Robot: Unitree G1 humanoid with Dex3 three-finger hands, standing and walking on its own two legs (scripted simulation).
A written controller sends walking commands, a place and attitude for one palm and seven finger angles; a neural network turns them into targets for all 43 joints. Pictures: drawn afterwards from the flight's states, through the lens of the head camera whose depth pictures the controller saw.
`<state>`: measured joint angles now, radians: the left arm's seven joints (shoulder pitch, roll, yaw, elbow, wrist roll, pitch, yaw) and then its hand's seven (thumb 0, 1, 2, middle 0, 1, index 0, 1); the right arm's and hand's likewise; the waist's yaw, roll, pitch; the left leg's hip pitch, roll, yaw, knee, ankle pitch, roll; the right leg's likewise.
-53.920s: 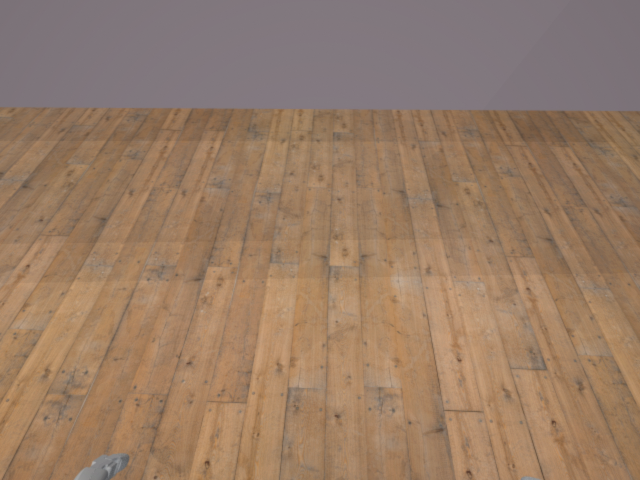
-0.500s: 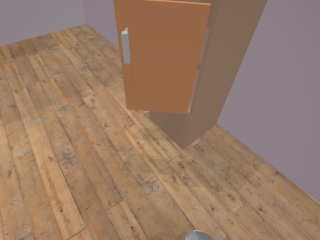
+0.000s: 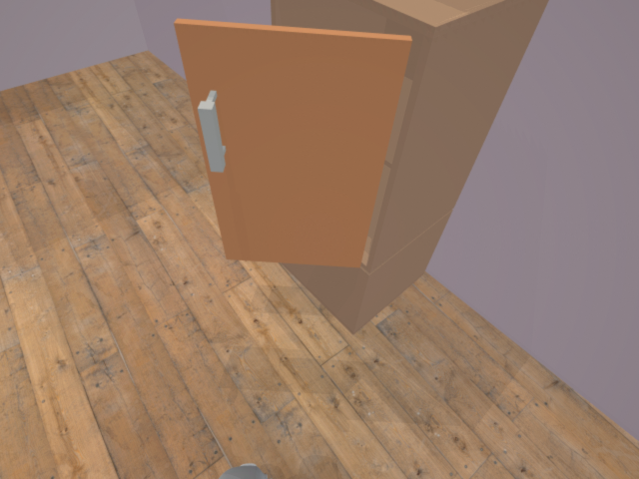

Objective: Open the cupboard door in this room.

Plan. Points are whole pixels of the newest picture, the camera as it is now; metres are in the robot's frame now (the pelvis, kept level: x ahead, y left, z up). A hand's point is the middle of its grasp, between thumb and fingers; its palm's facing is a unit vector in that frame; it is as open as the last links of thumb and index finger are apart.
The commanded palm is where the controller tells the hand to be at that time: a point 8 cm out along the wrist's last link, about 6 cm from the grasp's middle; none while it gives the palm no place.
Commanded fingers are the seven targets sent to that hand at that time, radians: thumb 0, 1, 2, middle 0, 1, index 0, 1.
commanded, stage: come to a stop and stand still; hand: left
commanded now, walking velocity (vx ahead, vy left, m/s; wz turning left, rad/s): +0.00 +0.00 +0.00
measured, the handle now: (215, 131) +0.65 +0.22 +0.06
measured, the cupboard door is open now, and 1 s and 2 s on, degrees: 46 46 46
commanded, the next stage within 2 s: look again from close up in 1.12 s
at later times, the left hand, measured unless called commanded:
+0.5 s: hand out of the picture +0.10 +0.20 -0.17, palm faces -0.01 -0.97 -0.23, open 7.4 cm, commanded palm none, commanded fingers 0.00 0.90 0.90 -0.20 -0.30 -0.20 -0.30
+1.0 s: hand out of the picture +0.08 +0.17 -0.16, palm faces -0.01 -0.96 -0.28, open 7.4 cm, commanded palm none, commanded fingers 0.00 0.90 0.90 -0.20 -0.30 -0.20 -0.30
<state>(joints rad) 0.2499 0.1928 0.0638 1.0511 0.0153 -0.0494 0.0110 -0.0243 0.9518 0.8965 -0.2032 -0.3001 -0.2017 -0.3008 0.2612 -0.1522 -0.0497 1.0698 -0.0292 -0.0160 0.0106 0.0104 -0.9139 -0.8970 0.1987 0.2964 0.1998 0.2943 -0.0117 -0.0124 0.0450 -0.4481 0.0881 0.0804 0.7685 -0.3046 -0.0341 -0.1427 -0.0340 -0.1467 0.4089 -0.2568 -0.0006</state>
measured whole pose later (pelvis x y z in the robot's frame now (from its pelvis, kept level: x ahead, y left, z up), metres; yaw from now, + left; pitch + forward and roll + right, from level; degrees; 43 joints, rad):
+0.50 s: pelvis +0.03 +0.00 +0.00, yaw -2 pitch +0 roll -2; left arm 0.19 0.22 0.05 0.97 0.02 0.07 0.01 0.00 0.91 0.90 -0.20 -0.30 -0.20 -0.30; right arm 0.15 -0.19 -0.05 1.01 -0.03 0.03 -0.03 0.00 -0.91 -0.90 0.21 0.30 0.21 0.30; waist 0.00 0.01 0.06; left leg -0.34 0.09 0.12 0.51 -0.17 0.01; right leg -0.33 -0.04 -0.04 0.75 -0.42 0.03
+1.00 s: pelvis +0.01 -0.05 -0.01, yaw +0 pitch -2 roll -1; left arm 0.25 0.28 0.02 0.94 0.02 0.01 0.01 0.01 0.90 0.90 -0.20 -0.30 -0.20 -0.30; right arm 0.25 -0.26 -0.04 0.95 -0.04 0.01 0.00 0.01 -0.91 -0.90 0.20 0.30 0.20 0.30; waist -0.02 0.00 0.00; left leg -0.33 0.03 0.04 0.54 -0.18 0.02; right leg -0.22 0.00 -0.09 0.53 -0.27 -0.02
